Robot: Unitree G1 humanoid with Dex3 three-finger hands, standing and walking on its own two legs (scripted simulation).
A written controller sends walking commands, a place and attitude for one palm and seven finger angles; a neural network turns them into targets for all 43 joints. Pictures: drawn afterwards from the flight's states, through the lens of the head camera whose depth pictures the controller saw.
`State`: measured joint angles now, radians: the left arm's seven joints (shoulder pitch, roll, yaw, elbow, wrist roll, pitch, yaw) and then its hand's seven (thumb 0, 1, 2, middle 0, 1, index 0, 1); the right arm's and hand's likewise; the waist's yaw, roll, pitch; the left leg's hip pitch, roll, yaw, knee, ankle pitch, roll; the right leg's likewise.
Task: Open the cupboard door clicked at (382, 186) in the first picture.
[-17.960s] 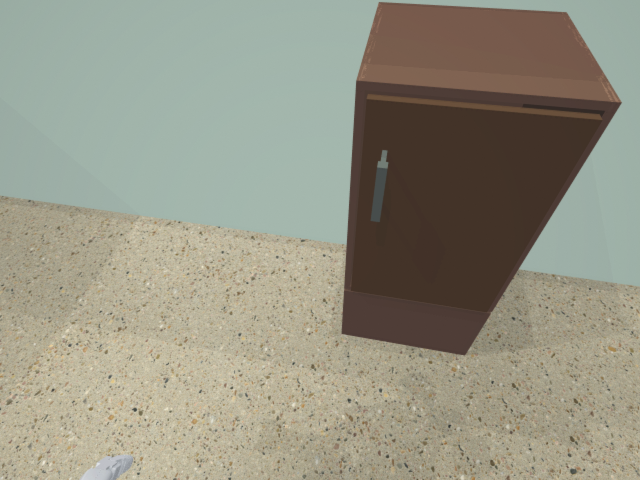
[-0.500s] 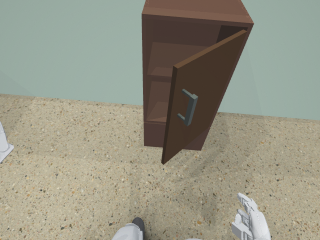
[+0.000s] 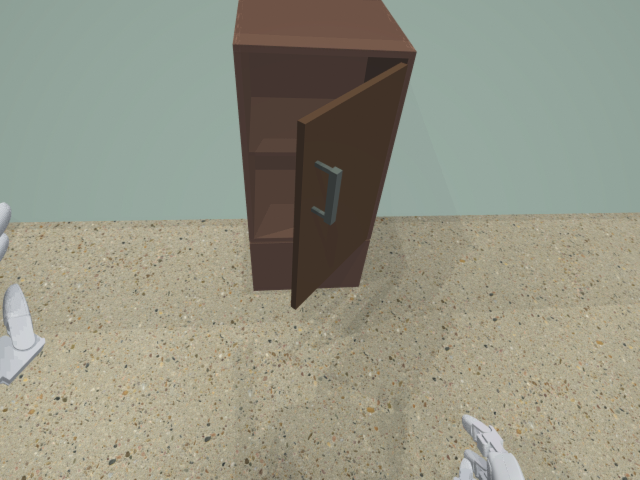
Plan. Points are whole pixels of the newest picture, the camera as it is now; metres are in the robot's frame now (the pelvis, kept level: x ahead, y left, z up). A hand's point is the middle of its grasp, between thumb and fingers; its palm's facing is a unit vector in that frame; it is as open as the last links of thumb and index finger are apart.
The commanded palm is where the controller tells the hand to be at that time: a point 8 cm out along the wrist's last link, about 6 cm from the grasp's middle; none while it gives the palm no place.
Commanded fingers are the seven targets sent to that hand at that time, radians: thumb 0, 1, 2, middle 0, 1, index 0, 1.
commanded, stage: stop stepping back and stand still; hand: left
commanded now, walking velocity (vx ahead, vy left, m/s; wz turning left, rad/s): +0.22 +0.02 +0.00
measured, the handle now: (325, 193) +0.67 +0.00 -0.05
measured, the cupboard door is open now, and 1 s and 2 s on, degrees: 46 46 46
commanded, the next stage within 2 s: let the arm hang, fingers relaxed in 0.58 s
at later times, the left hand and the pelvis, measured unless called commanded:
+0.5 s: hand (5, 355) +0.19 +0.28 +0.16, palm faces +0.43 -0.78 -0.45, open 7.5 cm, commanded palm +0.12 +0.31 +0.17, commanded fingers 0.00 0.90 0.90 -0.20 -0.30 -0.20 -0.30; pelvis -0.03 +0.02 -0.02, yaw -2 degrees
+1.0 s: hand out of the picture +0.03 +0.21 -0.19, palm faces +0.01 -0.98 -0.17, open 7.0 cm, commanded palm none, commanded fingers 0.00 0.90 0.90 -0.20 -0.30 -0.20 -0.30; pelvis -0.02 +0.03 -0.01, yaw -1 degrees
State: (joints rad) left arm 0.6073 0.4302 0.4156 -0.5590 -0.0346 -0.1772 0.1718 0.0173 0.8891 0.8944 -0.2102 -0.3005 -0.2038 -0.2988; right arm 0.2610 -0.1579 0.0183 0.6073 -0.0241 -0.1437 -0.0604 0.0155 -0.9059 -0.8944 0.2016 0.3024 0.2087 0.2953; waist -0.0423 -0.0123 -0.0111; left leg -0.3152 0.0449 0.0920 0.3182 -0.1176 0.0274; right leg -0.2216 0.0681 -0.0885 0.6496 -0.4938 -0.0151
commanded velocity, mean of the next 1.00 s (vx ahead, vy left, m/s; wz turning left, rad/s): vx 0.06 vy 0.01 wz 0.00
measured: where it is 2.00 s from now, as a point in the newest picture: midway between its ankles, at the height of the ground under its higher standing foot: outside the picture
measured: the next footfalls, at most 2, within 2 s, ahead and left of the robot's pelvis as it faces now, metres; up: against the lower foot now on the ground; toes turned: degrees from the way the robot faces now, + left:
right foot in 0.06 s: +0.00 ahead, -0.08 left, +0.00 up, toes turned -5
left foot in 0.38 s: +0.05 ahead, +0.14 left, +0.00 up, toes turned +1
